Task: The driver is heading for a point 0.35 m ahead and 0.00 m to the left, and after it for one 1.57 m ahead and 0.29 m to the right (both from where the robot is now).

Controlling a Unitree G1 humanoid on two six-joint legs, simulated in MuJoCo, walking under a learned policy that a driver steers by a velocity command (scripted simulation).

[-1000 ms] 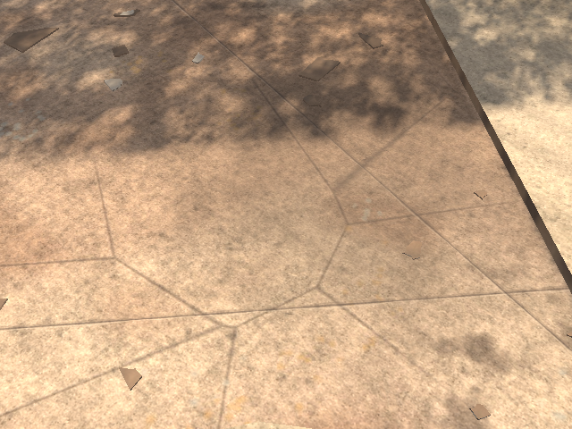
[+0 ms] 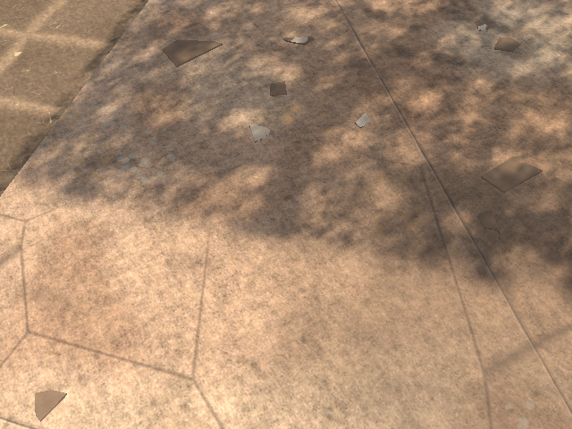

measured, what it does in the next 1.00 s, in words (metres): steps on the spot: left foot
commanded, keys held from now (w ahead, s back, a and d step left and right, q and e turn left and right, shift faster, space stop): no key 0.98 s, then w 0.02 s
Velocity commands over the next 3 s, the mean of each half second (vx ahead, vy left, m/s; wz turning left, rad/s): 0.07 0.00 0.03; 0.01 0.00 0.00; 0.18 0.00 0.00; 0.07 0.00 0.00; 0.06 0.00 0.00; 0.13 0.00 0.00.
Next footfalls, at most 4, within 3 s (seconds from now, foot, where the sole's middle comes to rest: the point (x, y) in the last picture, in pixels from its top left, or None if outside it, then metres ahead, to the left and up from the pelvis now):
0.14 left None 0.16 0.15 -0.78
1.58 right None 0.26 -0.07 -0.78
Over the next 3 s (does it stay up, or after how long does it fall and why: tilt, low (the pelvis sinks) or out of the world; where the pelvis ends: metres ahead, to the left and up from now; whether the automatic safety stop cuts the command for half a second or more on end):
stays up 0.23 0.01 -0.02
